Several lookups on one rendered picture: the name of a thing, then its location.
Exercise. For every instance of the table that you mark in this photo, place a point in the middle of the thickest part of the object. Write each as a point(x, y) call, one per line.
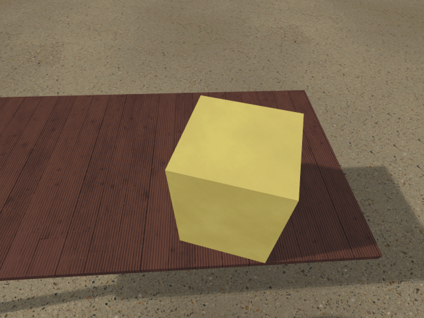
point(84, 192)

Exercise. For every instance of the carton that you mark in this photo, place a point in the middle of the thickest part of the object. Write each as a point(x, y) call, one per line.
point(234, 176)

